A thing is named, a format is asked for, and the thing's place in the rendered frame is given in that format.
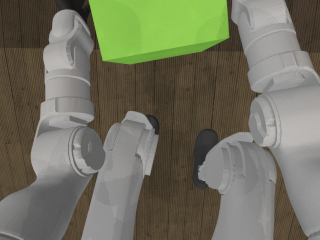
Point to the robot left hand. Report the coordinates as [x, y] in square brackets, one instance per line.
[75, 5]

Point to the robot right forearm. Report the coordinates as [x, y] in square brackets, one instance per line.
[271, 47]

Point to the left robot shin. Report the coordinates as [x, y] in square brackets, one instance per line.
[113, 131]

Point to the robot left upper arm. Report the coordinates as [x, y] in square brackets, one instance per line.
[64, 161]

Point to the robot left forearm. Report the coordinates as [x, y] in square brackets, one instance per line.
[66, 75]

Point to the right robot shin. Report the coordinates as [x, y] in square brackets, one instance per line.
[205, 170]

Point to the robot shin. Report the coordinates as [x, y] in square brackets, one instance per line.
[113, 131]
[205, 170]

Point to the robot right upper arm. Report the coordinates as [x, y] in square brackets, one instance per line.
[288, 122]

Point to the carton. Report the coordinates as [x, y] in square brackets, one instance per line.
[136, 31]

